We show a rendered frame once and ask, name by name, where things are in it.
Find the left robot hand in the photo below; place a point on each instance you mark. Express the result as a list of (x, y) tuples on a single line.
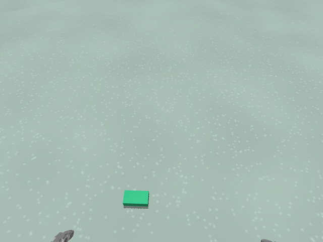
[(63, 237)]

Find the small box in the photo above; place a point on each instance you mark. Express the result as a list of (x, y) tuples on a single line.
[(135, 198)]

